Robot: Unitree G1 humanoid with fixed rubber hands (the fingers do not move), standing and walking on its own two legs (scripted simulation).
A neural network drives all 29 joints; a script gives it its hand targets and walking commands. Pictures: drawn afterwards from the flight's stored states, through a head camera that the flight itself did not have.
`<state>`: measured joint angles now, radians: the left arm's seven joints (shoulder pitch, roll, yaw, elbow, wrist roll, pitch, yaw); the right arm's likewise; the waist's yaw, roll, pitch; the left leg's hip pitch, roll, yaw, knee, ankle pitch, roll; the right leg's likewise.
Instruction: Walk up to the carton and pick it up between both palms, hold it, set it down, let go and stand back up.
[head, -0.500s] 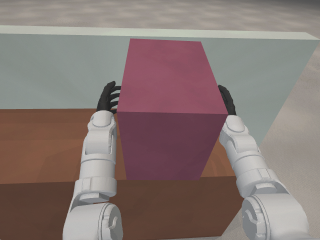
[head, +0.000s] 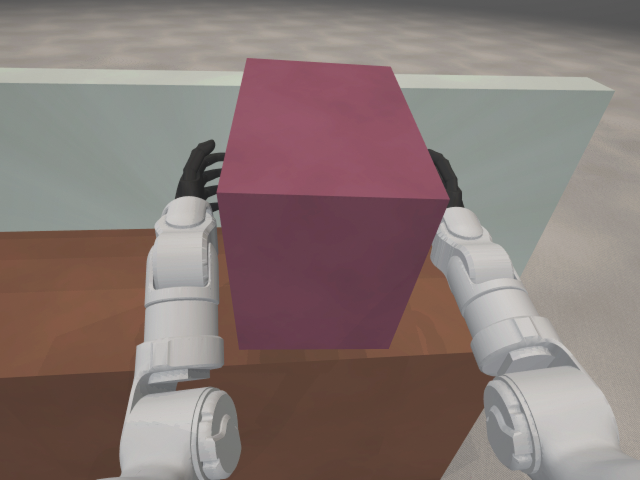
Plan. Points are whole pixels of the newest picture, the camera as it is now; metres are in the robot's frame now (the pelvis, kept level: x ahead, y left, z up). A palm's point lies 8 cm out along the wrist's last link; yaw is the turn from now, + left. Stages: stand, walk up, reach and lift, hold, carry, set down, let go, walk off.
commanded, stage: reach and lift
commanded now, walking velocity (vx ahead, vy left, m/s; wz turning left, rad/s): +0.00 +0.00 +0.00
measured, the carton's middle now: (317, 203) +0.47 -0.01 +0.16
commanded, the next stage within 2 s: hold in 1.40 s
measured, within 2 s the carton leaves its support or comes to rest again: neither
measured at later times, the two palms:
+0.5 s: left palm (192, 185) +0.39 +0.14 +0.24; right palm (451, 187) +0.38 -0.16 +0.24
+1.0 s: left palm (180, 164) +0.38 +0.15 +0.27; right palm (455, 161) +0.38 -0.16 +0.27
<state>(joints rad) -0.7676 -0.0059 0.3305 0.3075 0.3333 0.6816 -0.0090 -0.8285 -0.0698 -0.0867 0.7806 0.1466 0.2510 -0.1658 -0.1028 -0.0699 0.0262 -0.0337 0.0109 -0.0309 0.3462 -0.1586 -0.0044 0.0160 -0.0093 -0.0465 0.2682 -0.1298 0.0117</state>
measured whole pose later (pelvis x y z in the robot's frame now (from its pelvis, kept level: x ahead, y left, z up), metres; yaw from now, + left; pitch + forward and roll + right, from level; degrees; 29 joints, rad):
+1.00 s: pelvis +0.01 +0.00 +0.00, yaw +0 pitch -7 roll -1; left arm -0.87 0.06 0.34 0.33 0.29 0.84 -0.03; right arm -0.97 -0.14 0.00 0.76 0.31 0.49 -0.24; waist -0.10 -0.02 -0.09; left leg -0.07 0.03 -0.04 0.38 -0.18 -0.02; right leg -0.01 0.01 -0.05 0.27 -0.14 0.00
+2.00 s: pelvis +0.01 -0.01 +0.00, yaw +0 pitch -6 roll -2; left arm -0.94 0.09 0.35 0.40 0.27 0.89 -0.04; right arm -1.07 -0.17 0.02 0.80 0.35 0.60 -0.26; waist -0.08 -0.01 -0.15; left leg -0.11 0.04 -0.04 0.39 -0.18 -0.02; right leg -0.05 0.02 -0.05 0.27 -0.13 0.00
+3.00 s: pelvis +0.00 -0.01 +0.00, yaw +0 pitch -5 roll -2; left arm -0.95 0.10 0.33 0.42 0.27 0.89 -0.04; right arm -1.08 -0.18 0.02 0.82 0.35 0.61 -0.26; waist -0.08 -0.01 -0.17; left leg -0.12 0.04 -0.04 0.39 -0.18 -0.02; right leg -0.06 0.02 -0.05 0.28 -0.13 -0.01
